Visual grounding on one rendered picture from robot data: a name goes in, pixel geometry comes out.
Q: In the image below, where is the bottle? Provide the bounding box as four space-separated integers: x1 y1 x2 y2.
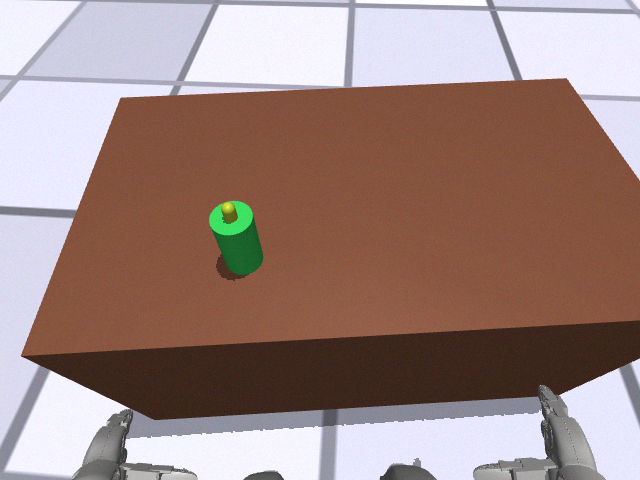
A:
209 201 263 275

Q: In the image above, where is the left robot arm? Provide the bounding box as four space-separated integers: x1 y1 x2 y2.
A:
70 459 121 480

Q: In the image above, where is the right robot hand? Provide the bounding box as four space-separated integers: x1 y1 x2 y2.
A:
473 385 597 480

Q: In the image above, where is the left robot hand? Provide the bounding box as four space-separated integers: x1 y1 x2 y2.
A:
82 409 197 480

